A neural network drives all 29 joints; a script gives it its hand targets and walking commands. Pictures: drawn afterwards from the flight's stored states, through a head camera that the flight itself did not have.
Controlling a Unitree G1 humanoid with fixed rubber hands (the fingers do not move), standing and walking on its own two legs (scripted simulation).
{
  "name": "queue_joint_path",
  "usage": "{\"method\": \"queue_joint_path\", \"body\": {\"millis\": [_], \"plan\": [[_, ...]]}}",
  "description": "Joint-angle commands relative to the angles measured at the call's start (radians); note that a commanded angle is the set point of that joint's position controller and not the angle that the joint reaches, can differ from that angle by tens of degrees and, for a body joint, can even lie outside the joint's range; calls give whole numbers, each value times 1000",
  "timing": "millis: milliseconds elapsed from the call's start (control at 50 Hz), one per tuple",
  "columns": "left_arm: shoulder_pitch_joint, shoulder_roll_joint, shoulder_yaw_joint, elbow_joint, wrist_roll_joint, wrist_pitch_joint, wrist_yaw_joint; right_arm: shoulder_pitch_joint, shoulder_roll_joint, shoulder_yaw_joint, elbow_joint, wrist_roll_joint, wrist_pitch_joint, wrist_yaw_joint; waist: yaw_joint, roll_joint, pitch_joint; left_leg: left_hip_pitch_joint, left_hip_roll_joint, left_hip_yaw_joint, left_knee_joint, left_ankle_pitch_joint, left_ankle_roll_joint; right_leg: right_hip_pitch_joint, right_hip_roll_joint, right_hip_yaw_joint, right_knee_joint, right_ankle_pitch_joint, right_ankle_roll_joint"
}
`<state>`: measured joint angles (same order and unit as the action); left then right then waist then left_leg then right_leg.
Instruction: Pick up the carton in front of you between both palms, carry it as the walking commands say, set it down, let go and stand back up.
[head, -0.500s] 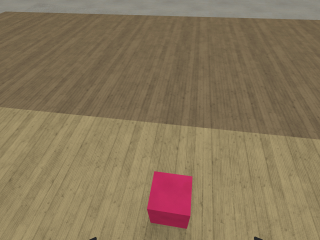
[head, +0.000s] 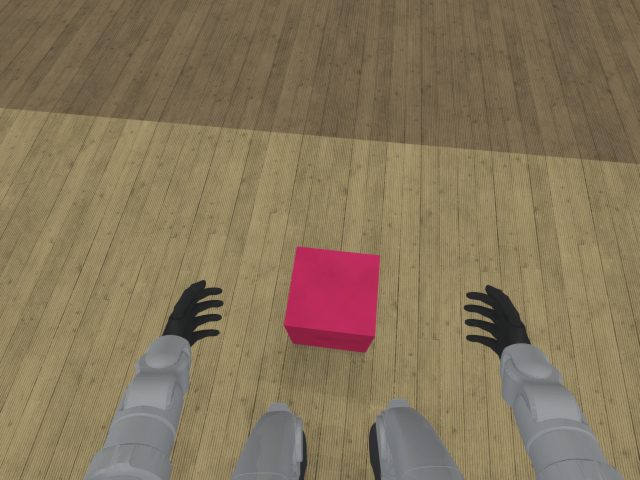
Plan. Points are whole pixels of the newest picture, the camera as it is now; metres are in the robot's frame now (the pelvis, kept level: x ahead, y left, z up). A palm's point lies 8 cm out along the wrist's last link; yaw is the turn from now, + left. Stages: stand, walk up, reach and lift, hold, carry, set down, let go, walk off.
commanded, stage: reach and lift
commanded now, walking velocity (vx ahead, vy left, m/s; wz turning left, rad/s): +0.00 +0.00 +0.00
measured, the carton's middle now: (333, 302) +0.47 -0.01 -0.58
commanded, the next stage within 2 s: none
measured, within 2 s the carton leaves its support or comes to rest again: neither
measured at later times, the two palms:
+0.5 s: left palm (221, 222) +0.49 +0.19 -0.14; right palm (457, 246) +0.44 -0.20 -0.14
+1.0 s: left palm (246, 268) +0.49 +0.18 -0.35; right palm (427, 282) +0.44 -0.20 -0.34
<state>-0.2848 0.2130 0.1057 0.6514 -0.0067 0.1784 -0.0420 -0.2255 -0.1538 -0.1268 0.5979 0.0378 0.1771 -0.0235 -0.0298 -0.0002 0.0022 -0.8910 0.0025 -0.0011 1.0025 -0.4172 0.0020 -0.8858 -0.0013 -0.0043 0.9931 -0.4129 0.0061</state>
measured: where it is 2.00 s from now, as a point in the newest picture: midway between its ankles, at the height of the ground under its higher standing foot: outside the picture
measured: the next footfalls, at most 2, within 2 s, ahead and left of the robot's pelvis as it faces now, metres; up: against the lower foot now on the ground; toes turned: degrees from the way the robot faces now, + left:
none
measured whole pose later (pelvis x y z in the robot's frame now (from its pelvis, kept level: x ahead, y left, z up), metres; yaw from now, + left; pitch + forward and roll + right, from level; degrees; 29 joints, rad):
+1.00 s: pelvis -0.05 +0.00 -0.19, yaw -2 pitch +53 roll -3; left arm -1.25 0.36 0.20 1.02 -0.01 0.08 0.02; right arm -1.11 -0.17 -0.34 0.85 0.06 0.07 -0.13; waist -0.06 0.00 -0.04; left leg -2.07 -0.01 -0.03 1.66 -0.50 0.00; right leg -2.05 0.01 -0.01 1.63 -0.49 0.03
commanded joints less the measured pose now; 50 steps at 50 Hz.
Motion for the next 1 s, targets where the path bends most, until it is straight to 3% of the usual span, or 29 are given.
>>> {"method": "queue_joint_path", "body": {"millis": [0, 280, 420, 540, 660, 820, 980], "plan": [[-227, 107, 42, -35, -6, -3, 5, -194, -79, -47, -57, 7, -3, -22, -6, 24, -521, 185, -39, -15, -53, 374, -22, 100, 41, -2, -55, 374, 33], [-962, 224, 112, 202, 5, -4, 2, -841, -93, -177, 72, 2, -2, -87, -40, 51, -786, -6, -54, -13, -22, 162, -20, -130, 51, -36, -27, 161, 50], [-1229, 275, 129, 297, 35, -6, -7, -1056, -108, -246, 117, -18, -4, -99, -63, 85, -919, -15, -59, -19, 5, 196, -20, -198, 58, -54, 5, 188, 50], [-1235, 256, 168, 299, 97, -24, -12, -1030, -88, -292, 95, -63, -30, -82, -65, 114, -1101, 91, -67, -27, 56, 504, -14, -217, 73, -62, 32, 409, 51], [-1150, 166, 220, 292, 140, -73, -11, -965, -36, -338, 116, -112, -94, -53, -59, 111, -1005, -49, -53, -60, 147, 682, -14, -437, 73, -48, 109, 514, 56], [-1110, 171, 213, 306, 116, -110, 30, -961, -45, -315, 174, -89, -134, -64, -34, 78, -992, -372, -58, -55, 398, 574, -22, -666, 76, -40, 369, 450, 70], [-1280, 300, 42, 244, -67, -111, 75, -1108, -153, -168, 143, 80, -120, -127, -46, 102, -1218, -467, -56, -13, 675, 431, -25, -656, 72, -55, 648, 401, 67]]}}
